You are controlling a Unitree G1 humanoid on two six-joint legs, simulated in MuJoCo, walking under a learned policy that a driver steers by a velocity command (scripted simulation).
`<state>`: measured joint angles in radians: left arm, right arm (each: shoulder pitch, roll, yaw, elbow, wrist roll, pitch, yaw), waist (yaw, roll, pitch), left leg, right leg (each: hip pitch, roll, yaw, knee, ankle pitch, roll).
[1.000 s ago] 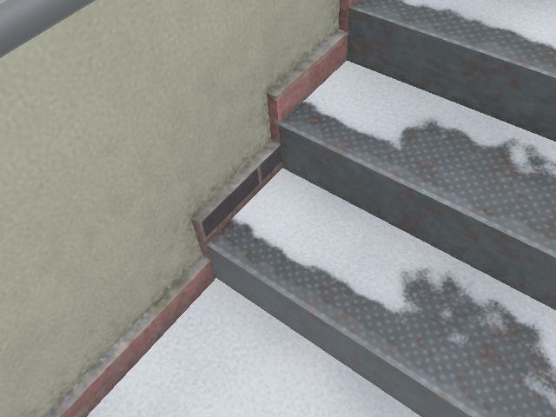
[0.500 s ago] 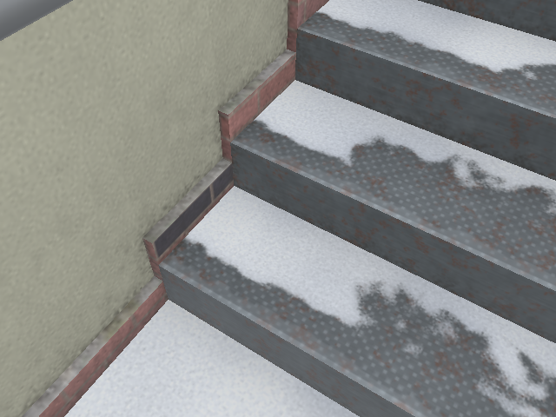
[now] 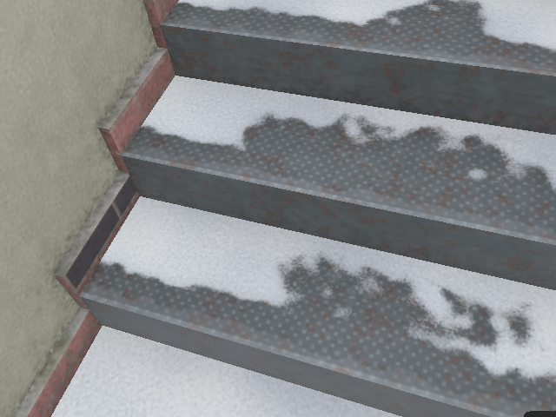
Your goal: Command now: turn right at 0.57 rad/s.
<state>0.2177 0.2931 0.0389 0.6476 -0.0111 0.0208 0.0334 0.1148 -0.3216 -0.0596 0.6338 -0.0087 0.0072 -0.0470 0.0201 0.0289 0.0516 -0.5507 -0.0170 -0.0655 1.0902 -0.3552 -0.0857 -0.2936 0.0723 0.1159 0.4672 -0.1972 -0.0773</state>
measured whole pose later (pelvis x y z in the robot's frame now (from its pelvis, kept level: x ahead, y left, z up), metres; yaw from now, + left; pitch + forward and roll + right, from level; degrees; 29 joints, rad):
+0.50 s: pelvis +0.03 +0.04 +0.00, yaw -19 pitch +1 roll +0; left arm 0.21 0.36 0.10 0.67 -0.01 0.04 0.02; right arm 0.21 -0.27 -0.06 0.66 -0.01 -0.02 -0.04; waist 0.00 -0.05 0.03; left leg -0.19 -0.01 0.01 0.40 -0.23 0.02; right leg -0.51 0.06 0.10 1.09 -0.36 0.06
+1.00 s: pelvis +0.13 -0.08 +0.00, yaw -26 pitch +2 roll +0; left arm 0.30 0.26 0.03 0.70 0.01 -0.06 0.00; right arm 0.23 -0.31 -0.04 0.69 0.00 -0.08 0.01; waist 0.01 0.06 0.00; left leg -0.60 0.09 0.00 1.07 -0.24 -0.03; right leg -0.14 0.05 -0.01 0.31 -0.21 -0.06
